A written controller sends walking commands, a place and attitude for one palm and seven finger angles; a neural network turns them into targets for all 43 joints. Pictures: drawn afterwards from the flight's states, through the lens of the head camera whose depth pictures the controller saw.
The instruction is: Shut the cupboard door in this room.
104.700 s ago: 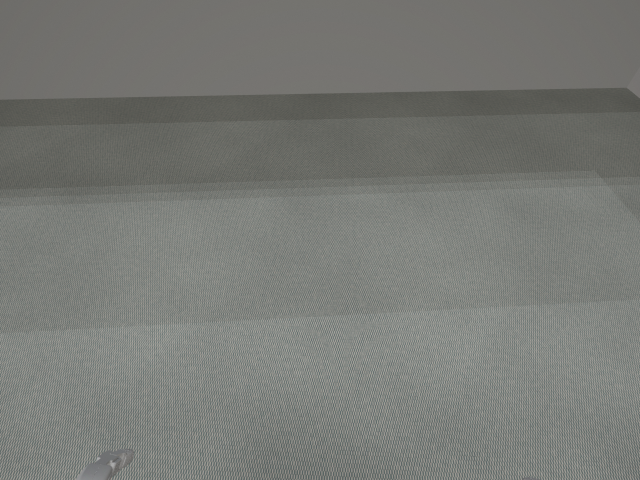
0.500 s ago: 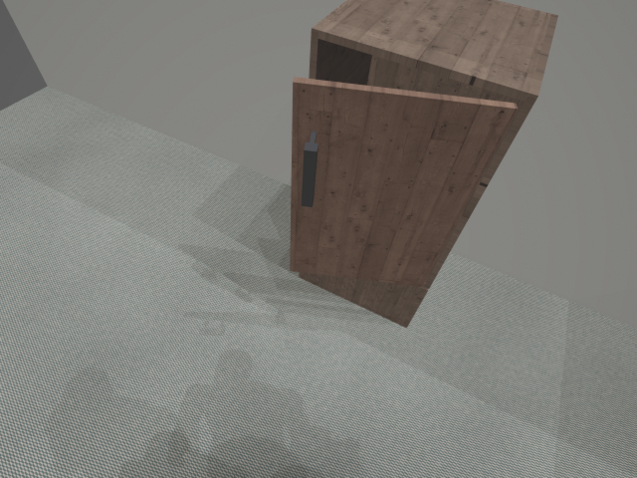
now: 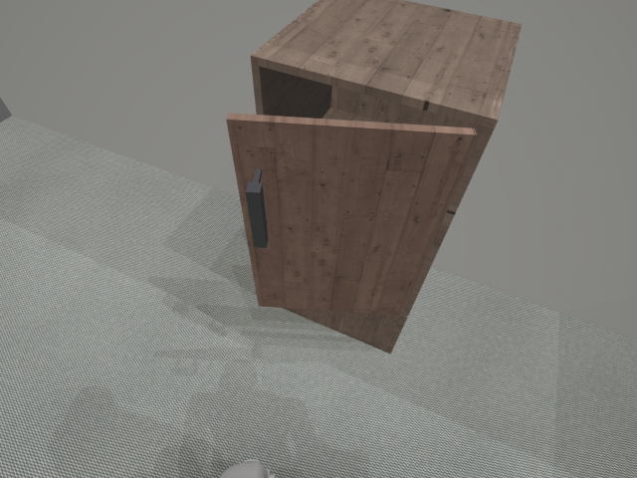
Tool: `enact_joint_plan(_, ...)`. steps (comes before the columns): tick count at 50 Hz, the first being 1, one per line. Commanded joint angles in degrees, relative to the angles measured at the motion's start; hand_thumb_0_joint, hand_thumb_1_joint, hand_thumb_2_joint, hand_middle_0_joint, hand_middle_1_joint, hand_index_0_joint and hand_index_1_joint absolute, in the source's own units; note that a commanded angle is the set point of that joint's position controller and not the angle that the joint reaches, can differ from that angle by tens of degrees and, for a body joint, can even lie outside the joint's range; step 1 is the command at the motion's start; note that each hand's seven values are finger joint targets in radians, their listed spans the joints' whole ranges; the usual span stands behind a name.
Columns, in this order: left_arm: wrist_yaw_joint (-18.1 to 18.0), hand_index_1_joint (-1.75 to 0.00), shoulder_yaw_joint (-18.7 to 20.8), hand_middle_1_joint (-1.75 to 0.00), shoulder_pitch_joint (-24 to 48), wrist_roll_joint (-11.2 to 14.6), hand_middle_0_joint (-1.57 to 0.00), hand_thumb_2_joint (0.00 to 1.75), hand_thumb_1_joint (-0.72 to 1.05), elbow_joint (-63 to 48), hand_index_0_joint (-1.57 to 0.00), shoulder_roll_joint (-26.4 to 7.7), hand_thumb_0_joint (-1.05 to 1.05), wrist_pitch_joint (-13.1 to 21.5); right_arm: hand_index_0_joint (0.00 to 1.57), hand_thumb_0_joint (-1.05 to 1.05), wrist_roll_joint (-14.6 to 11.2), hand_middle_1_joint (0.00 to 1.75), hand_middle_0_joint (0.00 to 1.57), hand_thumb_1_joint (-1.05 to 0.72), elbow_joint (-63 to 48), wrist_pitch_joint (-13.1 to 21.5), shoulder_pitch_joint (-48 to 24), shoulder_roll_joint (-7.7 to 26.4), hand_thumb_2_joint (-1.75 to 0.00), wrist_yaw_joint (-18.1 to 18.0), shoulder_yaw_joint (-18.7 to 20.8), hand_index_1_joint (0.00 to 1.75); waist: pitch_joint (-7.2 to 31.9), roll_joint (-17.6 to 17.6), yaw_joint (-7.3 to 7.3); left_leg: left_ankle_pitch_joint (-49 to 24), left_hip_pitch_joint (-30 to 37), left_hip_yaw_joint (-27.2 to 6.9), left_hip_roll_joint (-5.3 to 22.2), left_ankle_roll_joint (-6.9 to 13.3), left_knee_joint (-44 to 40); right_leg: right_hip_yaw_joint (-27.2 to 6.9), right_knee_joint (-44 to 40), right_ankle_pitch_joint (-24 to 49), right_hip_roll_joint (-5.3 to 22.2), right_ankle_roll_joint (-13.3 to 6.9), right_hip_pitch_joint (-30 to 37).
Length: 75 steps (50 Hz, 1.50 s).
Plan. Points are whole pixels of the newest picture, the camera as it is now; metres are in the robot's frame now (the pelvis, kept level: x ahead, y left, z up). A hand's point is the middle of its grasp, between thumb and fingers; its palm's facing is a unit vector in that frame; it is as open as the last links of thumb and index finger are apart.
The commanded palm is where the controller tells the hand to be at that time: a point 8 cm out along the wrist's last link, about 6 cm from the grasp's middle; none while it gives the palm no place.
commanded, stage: come to a stop and stand still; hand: left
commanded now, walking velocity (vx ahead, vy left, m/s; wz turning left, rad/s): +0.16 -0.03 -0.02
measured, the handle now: (259, 208) +0.56 +0.14 -0.05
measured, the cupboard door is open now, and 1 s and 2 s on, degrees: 21 21 21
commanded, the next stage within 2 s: look again from close up in 1.38 s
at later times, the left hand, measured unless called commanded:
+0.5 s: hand out of the picture +0.13 +0.16 -0.17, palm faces +0.00 -0.97 -0.25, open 7.3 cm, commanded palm none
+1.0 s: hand out of the picture +0.09 +0.16 -0.17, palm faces +0.00 -0.97 -0.23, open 7.4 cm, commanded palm none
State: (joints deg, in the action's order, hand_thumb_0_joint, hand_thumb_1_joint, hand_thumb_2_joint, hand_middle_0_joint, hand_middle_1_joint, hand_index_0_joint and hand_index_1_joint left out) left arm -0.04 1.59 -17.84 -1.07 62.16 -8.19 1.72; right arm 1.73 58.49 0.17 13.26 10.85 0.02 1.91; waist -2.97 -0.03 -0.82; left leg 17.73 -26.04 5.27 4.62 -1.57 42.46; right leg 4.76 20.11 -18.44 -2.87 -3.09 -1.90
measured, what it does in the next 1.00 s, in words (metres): steps on the spot: left foot, then right foot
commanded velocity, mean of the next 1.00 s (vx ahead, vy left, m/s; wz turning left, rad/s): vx -0.09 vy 0.03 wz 0.00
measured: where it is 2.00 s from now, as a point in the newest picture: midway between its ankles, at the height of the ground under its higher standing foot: outside the picture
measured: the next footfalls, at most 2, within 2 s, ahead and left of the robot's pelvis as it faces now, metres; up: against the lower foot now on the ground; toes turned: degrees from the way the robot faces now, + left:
left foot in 0.06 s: +0.13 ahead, +0.11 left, +0.00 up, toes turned +6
right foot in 0.32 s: +0.11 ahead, -0.15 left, +0.00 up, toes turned -4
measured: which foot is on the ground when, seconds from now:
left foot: up 0.00-0.04, down 0.06-0.38, up 0.40-0.62, down 0.64-1.00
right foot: down 0.00-0.08, up 0.10-0.30, down 0.32-1.00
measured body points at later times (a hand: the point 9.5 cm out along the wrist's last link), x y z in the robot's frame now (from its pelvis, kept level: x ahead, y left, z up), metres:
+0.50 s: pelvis +0.08 -0.03 +0.00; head +0.12 -0.04 +0.44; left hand +0.14 +0.21 -0.15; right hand +0.13 -0.28 -0.16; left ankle +0.05 +0.08 -0.71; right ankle +0.09 -0.15 -0.74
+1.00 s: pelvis +0.05 -0.03 +0.00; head +0.08 -0.04 +0.45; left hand +0.09 +0.21 -0.15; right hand +0.10 -0.26 -0.16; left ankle +0.05 +0.09 -0.74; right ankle +0.02 -0.14 -0.74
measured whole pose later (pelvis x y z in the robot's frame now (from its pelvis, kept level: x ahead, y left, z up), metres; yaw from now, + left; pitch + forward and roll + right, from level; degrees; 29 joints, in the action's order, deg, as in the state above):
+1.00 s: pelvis +0.05 -0.03 +0.00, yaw -1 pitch -1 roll +0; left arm -1.4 0.7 -11.8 -0.6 61.1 -10.5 -1.4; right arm 0.5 60.0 -1.0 10.3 9.8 -1.7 0.9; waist -3.7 0.7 -0.4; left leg 14.4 -10.1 3.8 0.4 0.4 25.1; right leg -1.1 26.0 -16.8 0.0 -0.2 -8.6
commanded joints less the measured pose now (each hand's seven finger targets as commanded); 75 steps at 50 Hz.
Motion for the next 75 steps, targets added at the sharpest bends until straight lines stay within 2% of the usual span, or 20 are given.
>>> enact_joint_plan(1,-0.89,-0.30,2.27,-0.30,-0.28,0.49,-0.20,0.90,0.90,-1.52,-0.20,-8.42,0.00,1.04,0.20,0.00,-0.05,0.30,0.20,-0.90,-0.23,2.56,7.28,3.63,-0.90,-0.63,0.52,0.30,2.50,-2.69,-3.24,-11.13,13.72,1.13,-3.09,1.62,-14.02,-5.99,6.99,32.14,11.77,-5.07,-3.32)
enact_joint_plan(2,-0.79,-0.30,1.91,-0.30,-2.08,0.75,-0.20,0.90,0.90,-1.47,-0.20,-6.86,0.00,0.90,0.20,0.00,0.33,0.30,0.20,-0.90,1.25,3.09,12.21,6.70,-0.90,-1.11,1.01,0.30,6.13,3.13,-4.29,-20.09,24.06,-6.10,1.85,4.03,-15.66,-4.14,16.87,25.43,8.21,-2.39,-9.98)
enact_joint_plan(3,-0.72,-0.30,1.27,-0.30,-4.56,1.20,-0.20,0.90,0.90,-2.19,-0.20,-4.00,0.00,0.75,0.20,0.00,0.88,0.30,0.20,-0.90,1.77,3.21,16.53,11.65,-0.90,-1.76,2.03,0.30,9.40,14.42,-4.74,-27.56,32.97,-21.88,14.85,10.46,-18.73,0.37,29.38,0.78,2.25,0.23,-21.63)
enact_joint_plan(4,-0.78,-0.30,0.93,-0.30,-2.52,0.83,-0.20,0.90,0.90,-3.52,-0.20,-4.68,0.00,0.59,0.20,0.00,0.49,0.30,0.20,-0.90,1.69,2.30,17.63,12.53,-0.90,-2.23,2.09,0.30,8.15,13.67,-5.01,-27.57,30.75,-28.93,21.13,15.59,-24.31,-2.13,40.34,-17.69,0.74,0.12,-25.58)
enact_joint_plan(7,-1.12,-0.30,1.22,-0.30,0.29,0.18,-0.20,0.90,0.90,-3.19,-0.20,-3.70,0.00,-1.55,0.20,0.00,-0.07,0.30,0.20,-0.90,-1.65,1.60,4.02,6.65,-0.90,-3.19,0.07,0.30,-2.46,9.49,-0.04,-26.53,10.32,-19.24,16.93,13.54,-27.21,-7.42,37.73,-11.99,6.94,2.25,-21.23)
enact_joint_plan(9,-0.95,-0.30,1.07,-0.30,-1.72,0.44,-0.20,0.90,0.90,-2.63,-0.20,-2.86,0.00,-2.86,0.20,0.00,-0.03,0.30,0.20,-0.90,-2.15,1.03,-0.40,6.07,-0.90,-3.39,-0.34,0.30,-0.94,8.90,1.91,-29.11,9.28,-12.61,13.84,11.72,-26.00,-5.62,27.62,-10.25,6.56,3.37,-15.65)
enact_joint_plan(14,-1.30,-0.30,1.89,-0.30,-4.68,-0.44,-0.20,0.90,0.90,-2.53,-0.20,-5.33,0.00,-3.38,0.20,0.00,-1.30,0.30,0.20,-0.90,-2.42,-0.77,-2.28,8.19,-0.90,-2.70,1.57,0.30,5.22,3.55,3.02,-17.52,9.12,-6.64,8.00,7.26,-18.98,-4.53,10.95,10.25,4.28,3.23,-7.36)
enact_joint_plan(19,-1.25,-0.30,2.84,-0.30,4.24,-0.72,-0.20,0.90,0.90,-6.51,-0.20,-13.29,0.00,-2.78,0.20,0.00,-1.21,0.30,0.20,-0.90,-2.71,-2.68,0.08,3.41,-0.90,-1.25,2.09,0.30,2.07,-7.92,-0.22,1.72,12.96,-0.46,-4.42,0.65,-4.26,-20.61,-1.37,18.92,18.86,-5.26,-18.08)
enact_joint_plan(25,-2.74,-0.30,3.78,-0.30,3.34,-0.96,-0.20,0.90,0.90,-6.28,-0.20,-13.61,0.00,-2.30,0.20,0.00,-1.58,0.30,0.20,-0.90,-3.61,-2.32,-0.32,4.93,-0.90,-1.54,1.92,0.30,6.72,-11.80,2.37,13.95,2.43,-5.31,-4.65,-0.20,1.71,-18.28,5.87,56.76,21.66,-9.51,2.04)
enact_joint_plan(28,-2.90,-0.30,4.14,-0.30,3.54,-0.59,-0.20,0.90,0.90,-6.37,-0.20,-14.15,0.00,-2.55,0.20,0.00,-1.72,0.30,0.20,-0.90,-3.52,-1.88,0.04,4.90,-0.90,-1.63,1.50,0.30,9.97,-11.66,2.36,6.67,5.76,-4.44,-5.04,-0.78,-9.76,-16.48,9.35,57.74,20.01,-7.42,6.00)
enact_joint_plan(31,-2.78,-0.30,3.29,-0.30,5.12,0.48,-0.20,0.90,0.90,-7.48,-0.20,-11.06,0.00,-2.97,0.20,0.00,-0.93,0.30,0.20,-0.90,-2.45,-0.96,2.52,7.63,-0.90,-1.67,1.55,0.30,11.41,-1.29,1.22,-24.37,22.03,-7.76,1.89,0.93,-22.97,-9.63,13.99,32.75,12.71,-0.38,-5.80)
enact_joint_plan(33,-2.78,-0.30,2.07,-0.30,6.87,0.27,-0.20,0.90,0.90,-8.22,-0.20,-7.58,0.00,-3.87,0.20,0.00,-0.26,0.30,0.20,-0.90,-3.39,-1.30,0.07,10.34,-0.90,-1.87,1.94,0.30,6.98,11.20,1.03,-44.53,19.35,-14.48,12.87,8.94,-22.46,-4.53,20.78,-7.29,4.85,3.40,-13.27)
enact_joint_plan(36,-2.45,-0.30,2.11,-0.30,8.26,0.01,-0.20,0.90,0.90,-7.58,-0.20,-8.36,0.00,-5.16,0.20,0.00,-0.18,0.30,0.20,-0.90,-3.47,-0.89,-1.39,8.57,-0.90,-2.91,0.95,0.30,1.09,11.22,1.43,-46.75,16.28,-13.17,11.36,11.90,-23.10,-8.43,30.41,-10.86,3.95,3.28,-17.21)
enact_joint_plan(42,-1.68,-0.30,1.25,-0.30,4.82,0.36,-0.20,0.90,0.90,-5.84,-0.20,-7.39,0.00,-3.34,0.20,0.00,-1.04,0.30,0.20,-0.90,-1.89,-0.40,-0.13,8.71,-0.90,-2.60,1.06,0.30,6.23,6.20,1.89,-38.20,22.45,-10.49,6.74,8.10,-19.10,-5.01,6.97,5.01,3.75,3.44,-8.17)
enact_joint_plan(45,-2.02,-0.30,1.12,-0.30,4.28,0.09,-0.20,0.90,0.90,-4.43,-0.20,-10.49,0.00,-1.87,0.20,0.00,-1.91,0.30,0.20,-0.90,-1.69,-0.22,0.51,4.97,-0.90,-1.91,0.61,0.30,5.61,-1.99,0.39,-14.88,17.21,-6.76,0.34,2.36,-18.14,-14.31,0.31,24.28,12.02,-0.12,-4.35)
enact_joint_plan(50,-2.07,-0.30,0.20,-0.30,4.36,0.40,-0.20,0.90,0.90,-2.97,-0.20,-8.47,0.00,-1.20,0.20,0.00,-1.42,0.30,0.20,-0.90,0.97,0.07,1.75,5.09,-0.90,-1.79,0.17,0.30,5.10,-6.88,-0.11,-17.60,21.65,-6.85,1.28,2.15,-20.98,-10.98,0.42,22.72,9.18,0.98,-6.74)
enact_joint_plan(62,-1.84,-0.30,-0.31,-0.30,1.02,0.64,-0.20,0.90,0.90,0.17,-0.20,-6.88,0.00,-1.48,0.20,0.00,-0.98,0.30,0.20,-0.90,5.12,-0.38,4.24,3.41,-0.90,-1.80,-1.13,0.30,-3.31,0.52,0.42,-5.47,17.52,-6.47,0.06,1.75,-25.11,-12.38,-6.45,3.40,8.31,0.93,-10.81)
enact_joint_plan(73,-1.99,-0.30,-0.38,-0.30,-1.46,0.76,-0.20,0.90,0.90,1.64,-0.20,-4.77,0.00,-1.03,0.20,0.00,-1.09,0.30,0.20,-0.90,6.08,0.53,7.80,2.56,-0.90,-2.43,-1.35,0.30,-0.94,-0.55,0.58,-10.52,17.84,-7.05,1.03,1.97,-24.76,-10.82,-4.20,10.37,7.87,0.67,-7.98)
enact_joint_plan(74,-4.40,-0.30,-1.25,-0.30,-5.90,-0.44,-0.20,0.90,0.90,2.43,-0.20,-6.08,0.00,1.62,0.20,0.00,-1.35,0.30,0.20,-0.90,2.22,2.25,0.50,3.55,-0.90,-1.50,-1.59,0.30,-1.66,3.31,2.99,-15.17,12.93,-3.82,1.26,0.61,-10.59,-12.78,-0.60,38.51,12.57,2.16,-8.63)
enact_joint_plan(75,-4.12,-0.30,-0.72,-0.30,-5.50,-0.01,-0.20,0.90,0.90,1.63,-0.20,-9.39,0.00,2.43,0.20,0.00,-1.60,0.30,0.20,-0.90,-0.34,1.84,2.25,2.04,-0.90,-1.29,-1.95,0.30,0.13,1.60,-0.28,-10.35,13.03,-4.18,-0.47,0.80,-12.53,-12.27,2.11,53.41,14.51,1.26,-6.02)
